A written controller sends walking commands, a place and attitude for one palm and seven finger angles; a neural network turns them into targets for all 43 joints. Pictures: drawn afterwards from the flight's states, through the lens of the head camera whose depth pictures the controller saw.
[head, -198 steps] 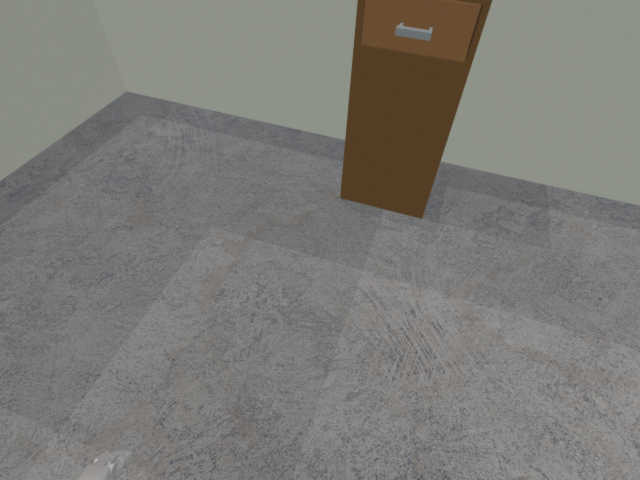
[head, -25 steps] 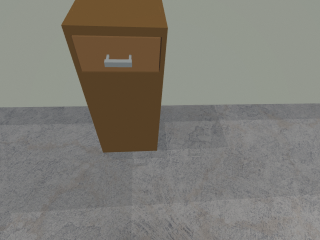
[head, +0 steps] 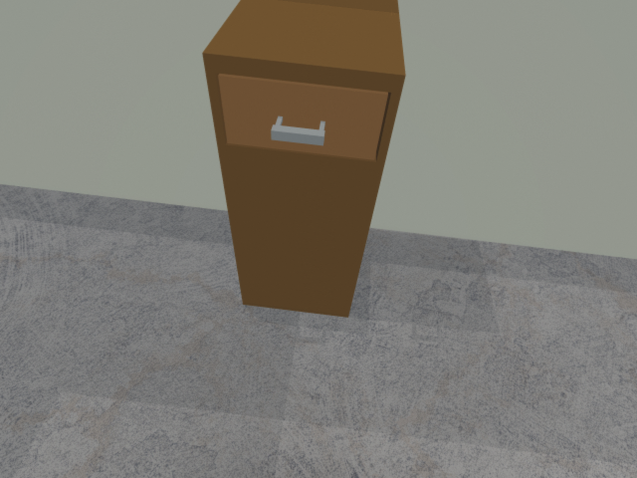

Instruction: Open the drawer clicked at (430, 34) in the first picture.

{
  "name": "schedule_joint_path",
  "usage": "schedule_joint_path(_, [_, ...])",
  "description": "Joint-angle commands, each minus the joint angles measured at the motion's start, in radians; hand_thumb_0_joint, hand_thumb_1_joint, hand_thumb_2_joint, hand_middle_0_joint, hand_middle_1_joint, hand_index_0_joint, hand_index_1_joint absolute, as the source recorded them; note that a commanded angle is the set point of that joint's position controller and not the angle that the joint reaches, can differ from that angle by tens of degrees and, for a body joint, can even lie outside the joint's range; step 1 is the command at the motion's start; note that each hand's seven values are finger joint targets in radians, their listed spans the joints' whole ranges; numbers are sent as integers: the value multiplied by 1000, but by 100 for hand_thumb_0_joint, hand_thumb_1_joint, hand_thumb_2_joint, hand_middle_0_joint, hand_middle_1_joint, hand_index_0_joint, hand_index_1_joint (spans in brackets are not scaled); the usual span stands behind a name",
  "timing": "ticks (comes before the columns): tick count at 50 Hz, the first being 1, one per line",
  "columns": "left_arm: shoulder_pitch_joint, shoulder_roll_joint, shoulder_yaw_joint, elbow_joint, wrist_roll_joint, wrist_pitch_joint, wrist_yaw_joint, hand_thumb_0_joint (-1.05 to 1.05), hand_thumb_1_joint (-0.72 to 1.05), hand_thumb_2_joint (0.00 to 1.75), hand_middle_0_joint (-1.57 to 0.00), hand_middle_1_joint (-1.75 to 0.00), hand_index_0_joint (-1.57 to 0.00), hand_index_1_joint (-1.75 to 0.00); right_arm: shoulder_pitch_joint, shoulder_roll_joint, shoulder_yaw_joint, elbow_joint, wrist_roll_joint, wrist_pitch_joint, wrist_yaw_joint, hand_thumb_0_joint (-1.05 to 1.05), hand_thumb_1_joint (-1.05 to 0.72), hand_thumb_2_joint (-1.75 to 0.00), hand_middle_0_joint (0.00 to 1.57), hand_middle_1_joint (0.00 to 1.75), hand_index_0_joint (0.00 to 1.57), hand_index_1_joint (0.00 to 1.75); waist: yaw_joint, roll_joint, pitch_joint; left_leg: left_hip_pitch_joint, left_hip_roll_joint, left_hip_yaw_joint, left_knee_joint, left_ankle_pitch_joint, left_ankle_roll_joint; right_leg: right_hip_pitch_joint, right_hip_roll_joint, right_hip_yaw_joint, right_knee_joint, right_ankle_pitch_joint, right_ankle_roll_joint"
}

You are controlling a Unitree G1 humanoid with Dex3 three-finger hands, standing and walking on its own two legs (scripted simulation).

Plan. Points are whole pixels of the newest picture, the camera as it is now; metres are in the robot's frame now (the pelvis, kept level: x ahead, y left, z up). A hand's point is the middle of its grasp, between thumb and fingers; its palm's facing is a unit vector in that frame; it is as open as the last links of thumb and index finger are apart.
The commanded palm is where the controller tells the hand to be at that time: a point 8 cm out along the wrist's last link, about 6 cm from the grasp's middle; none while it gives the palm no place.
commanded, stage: take the last steps up to it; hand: left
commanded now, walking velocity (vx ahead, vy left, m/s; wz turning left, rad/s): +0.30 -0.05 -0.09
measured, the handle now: (299, 129) +0.75 +0.11 +0.02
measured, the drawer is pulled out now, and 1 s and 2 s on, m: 0.00 0.00 0.00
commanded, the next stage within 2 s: come to a stop and stand still in 0.48 s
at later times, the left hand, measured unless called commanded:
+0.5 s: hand (248, 387) +0.28 +0.14 -0.17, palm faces -0.07 -0.98 -0.20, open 7.4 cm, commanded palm none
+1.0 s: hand (236, 388) +0.28 +0.16 -0.18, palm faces +0.00 -0.98 -0.22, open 7.4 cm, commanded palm none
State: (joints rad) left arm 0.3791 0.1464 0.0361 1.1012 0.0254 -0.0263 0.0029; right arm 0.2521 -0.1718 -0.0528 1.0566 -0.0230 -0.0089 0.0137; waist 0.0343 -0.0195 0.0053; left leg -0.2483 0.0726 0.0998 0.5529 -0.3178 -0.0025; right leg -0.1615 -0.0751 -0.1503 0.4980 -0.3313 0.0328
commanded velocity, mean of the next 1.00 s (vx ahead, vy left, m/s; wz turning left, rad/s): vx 0.02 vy -0.03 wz -0.02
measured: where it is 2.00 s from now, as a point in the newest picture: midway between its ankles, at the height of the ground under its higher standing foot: outside the picture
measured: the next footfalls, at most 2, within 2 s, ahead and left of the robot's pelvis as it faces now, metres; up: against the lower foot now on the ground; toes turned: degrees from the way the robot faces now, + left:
right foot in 0.42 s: +0.27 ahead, -0.14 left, +0.00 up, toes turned -12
left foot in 0.78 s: +0.34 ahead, +0.07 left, +0.00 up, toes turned +3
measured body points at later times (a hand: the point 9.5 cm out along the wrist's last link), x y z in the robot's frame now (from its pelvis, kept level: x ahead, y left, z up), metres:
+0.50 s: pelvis +0.17 -0.04 -0.02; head +0.20 -0.05 +0.43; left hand +0.29 +0.19 -0.16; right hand +0.05 -0.23 -0.17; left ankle +0.01 +0.10 -0.68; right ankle +0.24 -0.13 -0.73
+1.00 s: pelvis +0.23 -0.03 +0.00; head +0.28 -0.02 +0.45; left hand +0.28 +0.21 -0.16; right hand +0.32 -0.26 -0.14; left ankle +0.30 +0.07 -0.73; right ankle +0.17 -0.16 -0.66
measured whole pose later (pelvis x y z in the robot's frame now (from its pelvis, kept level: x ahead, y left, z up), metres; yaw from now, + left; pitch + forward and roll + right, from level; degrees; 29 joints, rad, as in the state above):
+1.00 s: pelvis +0.23 -0.03 +0.00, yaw -4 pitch +0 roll -1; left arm 0.20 0.20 0.06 1.01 0.01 0.05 0.03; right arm 0.09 -0.14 -0.03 0.98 -0.02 0.02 -0.03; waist 0.03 -0.02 0.12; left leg -0.32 0.06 0.11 0.51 -0.18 0.03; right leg -0.41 0.00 0.00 1.09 -0.52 0.03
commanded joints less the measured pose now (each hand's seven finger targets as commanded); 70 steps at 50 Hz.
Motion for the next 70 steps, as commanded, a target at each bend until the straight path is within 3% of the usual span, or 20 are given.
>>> schedule_joint_path(1, [-116, 68, 13, -110, -2, -9, -3, 0, 90, 90, -20, -30, -20, -30, 304, -219, -46, 32, -10, -27, -32, 0, -90, -90, 20, 30, 20, 30, -152, 298, 57, 315, 368, -476, -387, -184, 168, -515, 28, 21, 401, -238, -28])
schedule_joint_path(8, [-99, 41, 23, -61, 2, 2, -28, 0, 90, 90, -20, -30, -20, -30, 175, -99, -6, 18, -2, -65, -50, 0, -90, -90, 20, 30, 20, 30, -59, 123, 108, 203, 230, -144, -369, 284, 144, -471, -53, 90, 529, 44, -14])
schedule_joint_path(17, [-249, 48, 22, -116, -5, 3, -28, 0, 90, 90, -20, -30, -20, -30, 225, -106, -16, 68, -10, -53, -47, 0, -90, -90, 20, 30, 20, 30, -74, 150, 140, 203, 220, -48, -281, 469, 130, -328, -2, 11, 167, 103, -42])
schedule_joint_path(20, [-50, 93, 38, -53, 0, -14, -21, 0, 90, 90, -20, -30, -20, -30, 198, -110, -14, 72, 1, -50, -46, 0, -90, -90, 20, 30, 20, 30, 26, 83, 43, 131, 167, 17, -23, 617, 83, 0, 59, -26, 34, 192, -72])
schedule_joint_path(21, [82, 155, 56, -14, 5, -26, -12, 0, 90, 90, -20, -30, -20, -30, 198, -91, -13, 68, 11, -53, -38, 0, -90, -90, 20, 30, 20, 30, 86, -2, -49, -7, 119, 53, 191, 476, 48, 216, -40, 95, 15, 230, -110])
schedule_joint_path(22, [170, 264, 82, -2, 5, -34, 3, 0, 90, 90, -20, -30, -20, -30, 253, -19, 0, 43, 23, -54, -31, 0, -90, -90, 20, 30, 20, 30, 93, -275, -174, -226, -30, 87, 522, -131, 5, 402, -320, 483, -96, 329, -221])
schedule_joint_path(23, [178, 289, 80, 0, -16, -28, 7, 0, 90, 90, -20, -30, -20, -30, 202, -45, -1, 21, 26, -43, -38, 0, -90, -90, 20, 30, 20, 30, 91, -224, -184, -259, -31, -47, 702, -302, 24, 339, -378, 568, -187, 331, -269])
schedule_joint_path(27, [-112, 145, 41, -69, -11, -30, 22, 0, 90, 90, -20, -30, -20, -30, 114, -10, -7, 19, 6, -24, -29, 0, -90, -90, 20, 30, 20, 30, -22, 11, 22, -235, 75, -95, 690, -80, 17, -52, -271, 307, -249, 243, -217])
schedule_joint_path(30, [-158, 105, 18, -73, -3, -39, 26, 0, 90, 90, -20, -30, -20, -30, 174, 27, 10, 38, 3, -1, -29, 0, -90, -90, 20, 30, 20, 30, -80, -39, 16, -143, 65, -57, 482, -53, -19, -138, -215, 144, -245, 467, -190])
schedule_joint_path(36, [-137, 139, 22, -72, -7, 3, 39, 0, 90, 90, -20, -30, -20, -30, 88, 6, 18, 12, 18, 13, -41, 0, -90, -90, 20, 30, 20, 30, -46, -103, -29, -27, 0, -20, 61, 90, -39, -36, -167, 110, -96, 681, -180])
schedule_joint_path(38, [-136, 147, 29, -84, -11, 22, 40, 0, 90, 90, -20, -30, -20, -30, 96, -46, 2, 0, 14, 16, -40, 0, -90, -90, 20, 30, 20, 30, -56, -72, -25, 73, 16, -31, -71, 339, -27, -84, -141, 105, -3, 576, -132])
schedule_joint_path(41, [-93, 97, 20, -117, -21, 44, 46, 0, 90, 90, -20, -30, -20, -30, 68, -177, -20, -42, 4, 18, -51, 0, -90, -90, 20, 30, 20, 30, -49, 247, -24, 104, 318, -263, -182, 1007, 169, -174, 43, 42, 320, -188, -23])
schedule_joint_path(42, [-94, 105, 25, -116, -19, 56, 48, 0, 90, 90, -20, -30, -20, -30, 32, -175, -15, -46, 2, 19, -59, 0, -90, -90, 20, 30, 20, 30, -42, 319, -10, 51, 327, -281, -208, 992, 208, -194, 53, 111, 476, -312, -19])
schedule_joint_path(48, [-92, 112, 43, -126, -13, 66, 34, 0, 90, 90, -20, -30, -20, -30, -63, -175, -31, -107, -1, 24, -67, 0, -90, -90, 20, 30, 20, 30, -41, 116, -120, 198, 258, -171, -141, 837, 195, -320, 56, 173, 647, -174, 7])
schedule_joint_path(56, [-47, 93, 33, -128, -12, 58, 25, 0, 90, 90, -20, -30, -20, -30, -87, -183, -49, -102, -1, 36, -42, 0, -90, -90, 20, 30, 20, 30, -28, 211, -109, 52, 205, -163, -149, 393, 131, -53, 50, 88, 84, -22, -11])
schedule_joint_path(57, [-12, 114, 33, -114, -6, 54, 25, 0, 90, 90, -20, -30, -20, -30, -89, -172, -49, -106, 6, 39, -37, 0, -90, -90, 20, 30, 20, 30, -13, 141, -93, -24, 161, -138, -115, 264, 92, 27, 50, 76, -38, 93, -9])
schedule_joint_path(59, [-58, 236, 43, -135, 12, 41, 31, 0, 90, 90, -20, -30, -20, -30, -95, -47, -26, -141, 17, 52, -26, 0, -90, -90, 20, 30, 20, 30, -27, -269, 22, -214, -30, -17, 118, -144, -27, -66, -243, 444, -276, 47, -119])
schedule_joint_path(60, [-107, 253, 40, -161, 6, 45, 32, 0, 90, 90, -20, -30, -20, -30, -158, -79, -27, -156, 13, 61, -22, 0, -90, -90, 20, 30, 20, 30, 5, -232, 51, -156, -25, -87, 265, -215, -16, -227, -306, 463, -321, -7, -191])
schedule_joint_path(63, [-232, 193, 35, -177, 7, 44, 36, 0, 90, 90, -20, -30, -20, -30, -88, -81, -32, -98, 6, 72, -20, 0, -90, -90, 20, 30, 20, 30, -53, -203, 121, -129, -22, -119, 433, -102, 5, -327, -188, 345, -313, -105, -176])
schedule_joint_path(70, [-81, 171, 26, -115, -3, 20, 32, 0, 90, 90, -20, -30, -20, -30, -35, -47, -3, -50, 12, 31, -33, 0, -90, -90, 20, 30, 20, 30, -2, -97, -6, -96, -31, -69, 85, -108, -18, 22, -158, 312, -186, 310, -197])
